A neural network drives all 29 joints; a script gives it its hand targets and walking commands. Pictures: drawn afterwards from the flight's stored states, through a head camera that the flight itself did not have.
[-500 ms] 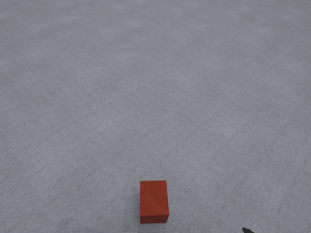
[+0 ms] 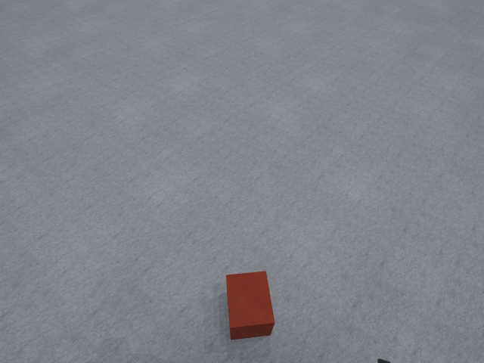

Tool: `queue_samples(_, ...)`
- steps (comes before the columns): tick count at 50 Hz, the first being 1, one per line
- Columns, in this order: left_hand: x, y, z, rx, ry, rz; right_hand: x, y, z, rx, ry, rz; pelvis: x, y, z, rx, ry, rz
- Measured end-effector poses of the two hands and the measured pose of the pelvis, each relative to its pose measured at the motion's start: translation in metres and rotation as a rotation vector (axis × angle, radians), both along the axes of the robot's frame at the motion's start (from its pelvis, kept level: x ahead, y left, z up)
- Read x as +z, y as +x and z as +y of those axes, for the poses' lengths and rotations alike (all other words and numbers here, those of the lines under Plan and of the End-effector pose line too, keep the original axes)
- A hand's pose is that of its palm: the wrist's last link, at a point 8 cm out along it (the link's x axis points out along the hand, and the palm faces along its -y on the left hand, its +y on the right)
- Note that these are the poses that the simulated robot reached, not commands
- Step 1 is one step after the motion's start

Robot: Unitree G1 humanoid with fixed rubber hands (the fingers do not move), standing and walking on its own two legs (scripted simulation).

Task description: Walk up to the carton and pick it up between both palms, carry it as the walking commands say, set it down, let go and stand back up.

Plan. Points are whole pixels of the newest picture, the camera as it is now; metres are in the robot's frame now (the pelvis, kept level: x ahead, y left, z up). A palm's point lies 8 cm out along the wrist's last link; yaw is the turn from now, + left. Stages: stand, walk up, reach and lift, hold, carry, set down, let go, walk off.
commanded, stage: walk up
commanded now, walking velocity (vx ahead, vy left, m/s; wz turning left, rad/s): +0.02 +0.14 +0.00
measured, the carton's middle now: (248, 305) +0.44 -0.01 -0.68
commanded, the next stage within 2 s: none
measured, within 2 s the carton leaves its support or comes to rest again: neither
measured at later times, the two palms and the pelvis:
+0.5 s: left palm out of the picture +0.08 +0.28 -0.12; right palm out of the picture +0.07 -0.22 -0.11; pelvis +0.00 +0.03 +0.00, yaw +0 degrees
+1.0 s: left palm out of the picture +0.10 +0.27 -0.11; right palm out of the picture +0.08 -0.22 -0.11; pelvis +0.01 +0.02 +0.00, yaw -1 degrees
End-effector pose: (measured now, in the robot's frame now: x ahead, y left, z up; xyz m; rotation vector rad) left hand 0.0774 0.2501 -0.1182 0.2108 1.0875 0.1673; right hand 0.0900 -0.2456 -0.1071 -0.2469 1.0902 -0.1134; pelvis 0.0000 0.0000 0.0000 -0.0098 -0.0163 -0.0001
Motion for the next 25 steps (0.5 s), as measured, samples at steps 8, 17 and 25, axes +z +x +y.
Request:
queue_samples(8,-0.009,0.007,0.031,-0.003,-0.029,0.009,0.011,-0.005,0.025,-0.002,-0.051,-0.001,0.002,0.006,0.031,0.008,-0.024,-0.009)
queue_samples(17,-0.012,0.002,0.039,0.002,-0.037,0.043,0.013,-0.008,0.032,-0.010,-0.068,0.004,0.002,0.004,0.040,0.007,-0.024,-0.011)
queue_samples(25,-0.004,-0.001,0.033,-0.008,0.013,0.038,-0.007,-0.019,0.025,-0.026,-0.018,0.031,-0.004,-0.002,0.029,-0.004,0.029,-0.010)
